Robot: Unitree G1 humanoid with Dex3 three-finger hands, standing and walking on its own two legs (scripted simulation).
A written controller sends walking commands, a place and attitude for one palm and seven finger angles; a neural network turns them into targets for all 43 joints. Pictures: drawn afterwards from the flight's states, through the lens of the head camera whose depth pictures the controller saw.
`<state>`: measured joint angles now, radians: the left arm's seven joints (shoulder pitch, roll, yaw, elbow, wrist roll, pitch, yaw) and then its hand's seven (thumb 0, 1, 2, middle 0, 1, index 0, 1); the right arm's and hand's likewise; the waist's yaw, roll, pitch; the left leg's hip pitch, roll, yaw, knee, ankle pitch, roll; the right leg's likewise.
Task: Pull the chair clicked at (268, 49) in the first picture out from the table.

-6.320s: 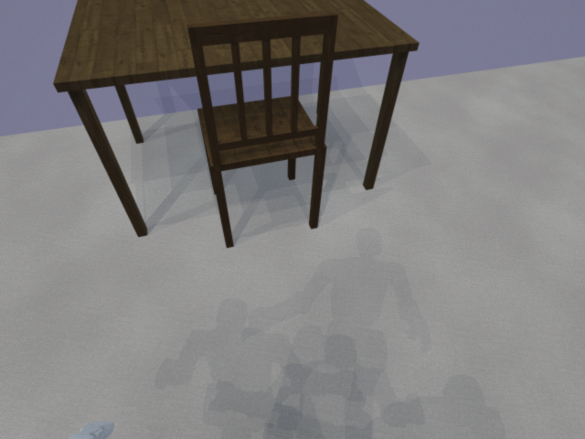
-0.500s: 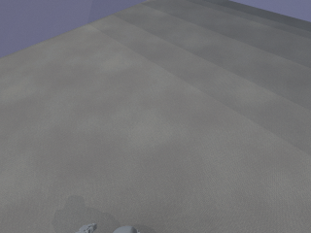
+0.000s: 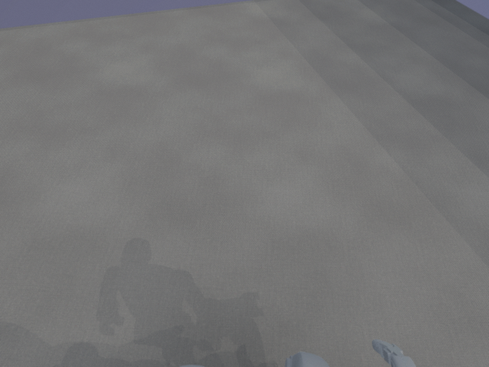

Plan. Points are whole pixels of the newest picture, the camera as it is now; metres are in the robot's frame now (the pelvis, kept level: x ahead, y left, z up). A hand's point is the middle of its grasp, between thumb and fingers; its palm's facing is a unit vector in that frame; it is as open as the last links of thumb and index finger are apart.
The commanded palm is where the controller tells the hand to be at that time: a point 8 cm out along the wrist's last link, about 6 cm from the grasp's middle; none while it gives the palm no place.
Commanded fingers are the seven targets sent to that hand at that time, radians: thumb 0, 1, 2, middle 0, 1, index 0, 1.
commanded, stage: turn to face it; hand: left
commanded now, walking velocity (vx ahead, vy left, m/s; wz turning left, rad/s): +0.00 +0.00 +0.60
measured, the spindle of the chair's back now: out of the picture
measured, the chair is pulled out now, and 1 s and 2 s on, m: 0.00 0.00 0.00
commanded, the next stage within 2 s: none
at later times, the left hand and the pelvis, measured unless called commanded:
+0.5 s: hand out of the picture +0.02 +0.16 -0.15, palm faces +0.32 -0.91 -0.26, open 7.4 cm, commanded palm none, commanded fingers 0.00 0.90 0.90 -0.20 -0.30 -0.20 -0.30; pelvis +0.00 -0.05 +0.01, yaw +19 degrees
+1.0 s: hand out of the picture -0.02 +0.23 -0.15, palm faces +0.58 -0.76 -0.28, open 7.4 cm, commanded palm none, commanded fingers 0.00 0.90 0.90 -0.20 -0.30 -0.20 -0.30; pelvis +0.01 -0.02 +0.00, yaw +36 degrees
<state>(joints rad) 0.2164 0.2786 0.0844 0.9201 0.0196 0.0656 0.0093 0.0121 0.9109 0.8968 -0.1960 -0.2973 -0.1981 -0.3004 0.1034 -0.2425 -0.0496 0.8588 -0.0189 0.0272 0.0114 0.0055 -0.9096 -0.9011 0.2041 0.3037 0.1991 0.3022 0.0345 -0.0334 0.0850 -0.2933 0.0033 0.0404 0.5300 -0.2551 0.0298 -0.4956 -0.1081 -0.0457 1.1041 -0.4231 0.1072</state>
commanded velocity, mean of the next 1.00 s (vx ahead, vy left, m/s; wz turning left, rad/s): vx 0.00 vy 0.00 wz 0.60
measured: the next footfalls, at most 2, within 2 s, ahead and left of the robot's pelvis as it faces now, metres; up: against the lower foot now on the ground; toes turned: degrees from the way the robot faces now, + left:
right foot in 0.22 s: +0.07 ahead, -0.15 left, +0.00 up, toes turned +5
left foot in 0.64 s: -0.02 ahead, +0.10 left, +0.00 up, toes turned +30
